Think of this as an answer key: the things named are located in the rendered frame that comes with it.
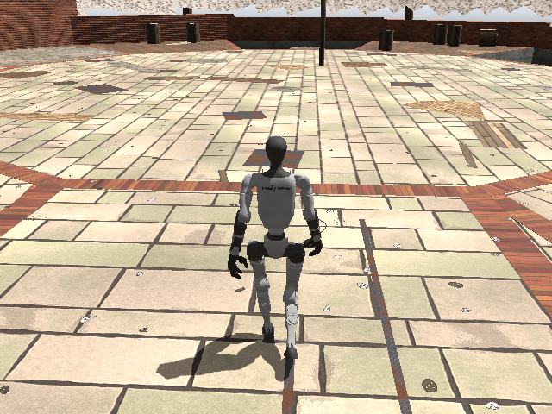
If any robot left hand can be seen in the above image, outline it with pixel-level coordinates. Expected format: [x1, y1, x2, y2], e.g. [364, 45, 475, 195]
[228, 254, 248, 279]

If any robot right upper arm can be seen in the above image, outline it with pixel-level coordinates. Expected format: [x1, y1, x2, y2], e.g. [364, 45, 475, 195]
[294, 173, 316, 221]

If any right robot forearm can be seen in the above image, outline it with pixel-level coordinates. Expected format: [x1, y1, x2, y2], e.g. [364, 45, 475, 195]
[306, 208, 322, 242]

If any left robot forearm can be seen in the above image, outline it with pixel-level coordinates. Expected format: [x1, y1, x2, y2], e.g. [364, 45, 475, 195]
[229, 210, 247, 256]

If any robot right foot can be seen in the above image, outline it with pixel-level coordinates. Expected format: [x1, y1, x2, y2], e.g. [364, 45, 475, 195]
[284, 345, 298, 359]

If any robot left upper arm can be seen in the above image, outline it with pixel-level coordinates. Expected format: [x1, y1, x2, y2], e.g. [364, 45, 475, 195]
[238, 173, 258, 223]

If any robot left thigh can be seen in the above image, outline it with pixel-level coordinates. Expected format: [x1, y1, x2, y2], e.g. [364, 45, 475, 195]
[247, 239, 270, 292]

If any robot right hand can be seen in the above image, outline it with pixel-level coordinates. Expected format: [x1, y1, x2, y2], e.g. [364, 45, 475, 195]
[303, 238, 323, 256]

